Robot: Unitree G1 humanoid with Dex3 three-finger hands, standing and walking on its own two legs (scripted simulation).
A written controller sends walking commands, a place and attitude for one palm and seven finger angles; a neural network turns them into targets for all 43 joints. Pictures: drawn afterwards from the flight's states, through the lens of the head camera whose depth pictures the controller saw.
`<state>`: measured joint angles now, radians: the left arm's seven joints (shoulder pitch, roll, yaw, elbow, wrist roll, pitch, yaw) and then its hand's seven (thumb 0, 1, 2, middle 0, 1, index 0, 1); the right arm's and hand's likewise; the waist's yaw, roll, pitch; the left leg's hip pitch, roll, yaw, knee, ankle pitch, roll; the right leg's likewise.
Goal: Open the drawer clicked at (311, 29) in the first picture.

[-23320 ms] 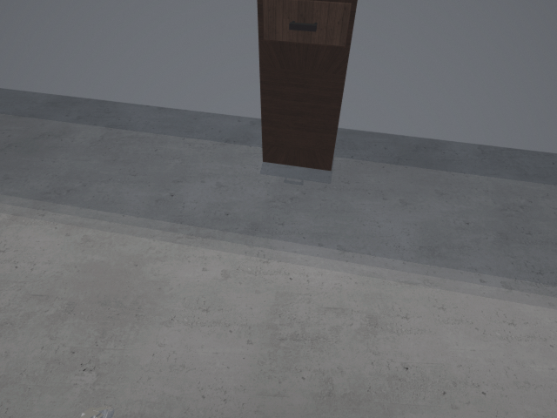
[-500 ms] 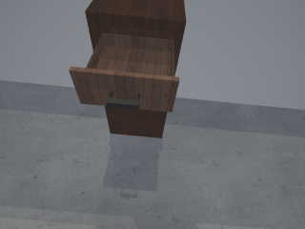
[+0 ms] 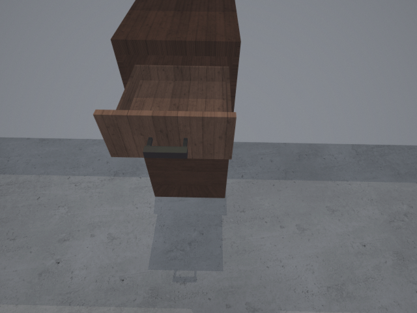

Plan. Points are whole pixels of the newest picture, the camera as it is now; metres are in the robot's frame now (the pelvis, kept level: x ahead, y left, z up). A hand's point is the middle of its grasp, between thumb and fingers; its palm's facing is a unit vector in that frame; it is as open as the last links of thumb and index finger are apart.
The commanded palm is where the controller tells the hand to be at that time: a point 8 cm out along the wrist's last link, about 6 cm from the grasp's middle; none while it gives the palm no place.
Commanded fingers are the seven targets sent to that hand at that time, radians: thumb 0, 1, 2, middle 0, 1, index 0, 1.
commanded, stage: let the arm hang, fingers relaxed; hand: left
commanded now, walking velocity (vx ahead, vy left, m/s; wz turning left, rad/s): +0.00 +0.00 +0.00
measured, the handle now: (166, 146) +0.51 +0.14 -0.01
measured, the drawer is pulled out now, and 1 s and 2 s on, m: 0.30 0.30 0.30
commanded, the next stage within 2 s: look to check the result in 0.22 s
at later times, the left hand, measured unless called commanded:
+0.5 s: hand out of the picture -0.02 +0.15 -0.18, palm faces +0.05 -0.98 -0.18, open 7.4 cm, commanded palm none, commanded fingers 0.00 0.90 0.90 -0.20 -0.30 -0.20 -0.30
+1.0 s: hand out of the picture +0.00 +0.13 -0.18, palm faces +0.06 -0.98 -0.18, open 7.4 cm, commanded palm none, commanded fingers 0.00 0.90 0.90 -0.20 -0.30 -0.20 -0.30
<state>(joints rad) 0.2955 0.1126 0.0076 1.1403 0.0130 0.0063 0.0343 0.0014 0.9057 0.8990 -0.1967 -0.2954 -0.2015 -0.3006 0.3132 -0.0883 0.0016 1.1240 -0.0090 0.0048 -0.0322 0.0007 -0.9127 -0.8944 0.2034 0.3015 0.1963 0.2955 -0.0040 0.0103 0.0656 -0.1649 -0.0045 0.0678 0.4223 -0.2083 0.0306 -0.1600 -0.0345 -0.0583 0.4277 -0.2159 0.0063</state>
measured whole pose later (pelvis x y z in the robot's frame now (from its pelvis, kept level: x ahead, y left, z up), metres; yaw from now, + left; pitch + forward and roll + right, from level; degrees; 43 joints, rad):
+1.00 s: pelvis +0.01 -0.03 +0.00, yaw +1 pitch -3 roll +0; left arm 0.27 0.12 0.02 1.14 0.01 0.00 0.04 0.00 0.90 0.90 -0.20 -0.30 -0.20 -0.30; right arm 0.30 -0.10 -0.01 1.14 -0.01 0.01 -0.04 0.00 -0.91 -0.89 0.20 0.30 0.19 0.30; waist -0.01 0.01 0.08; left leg -0.16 0.03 0.04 0.42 -0.21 -0.01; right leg -0.14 0.00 -0.08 0.41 -0.22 -0.03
